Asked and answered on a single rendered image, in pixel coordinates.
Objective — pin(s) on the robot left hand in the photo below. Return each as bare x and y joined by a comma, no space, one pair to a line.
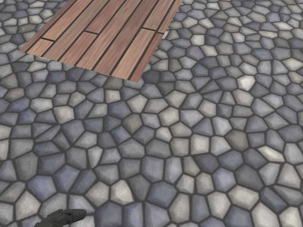
61,217

